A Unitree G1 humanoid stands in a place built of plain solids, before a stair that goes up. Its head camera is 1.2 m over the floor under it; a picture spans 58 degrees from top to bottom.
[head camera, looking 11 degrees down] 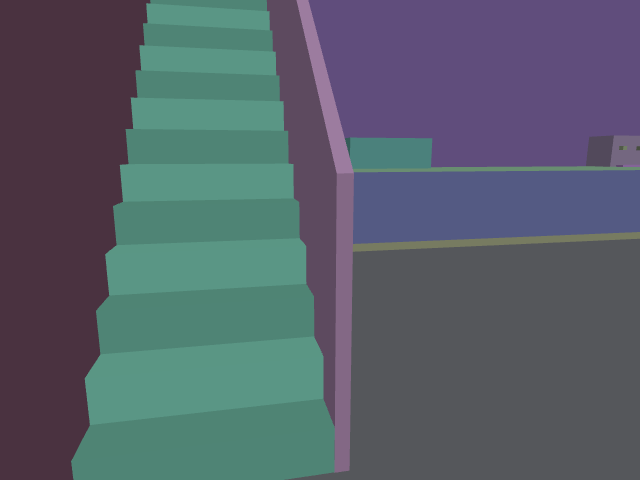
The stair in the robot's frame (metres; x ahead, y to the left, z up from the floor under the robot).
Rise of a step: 0.19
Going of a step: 0.20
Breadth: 0.91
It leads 12 degrees to the left of straight ahead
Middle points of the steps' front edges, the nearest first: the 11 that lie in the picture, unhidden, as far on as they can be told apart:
1.38 0.39 0.19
1.58 0.43 0.39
1.78 0.47 0.58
1.98 0.51 0.77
2.18 0.55 0.96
2.38 0.59 1.16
2.58 0.64 1.35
2.78 0.68 1.54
2.98 0.72 1.73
3.18 0.76 1.93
3.38 0.80 2.12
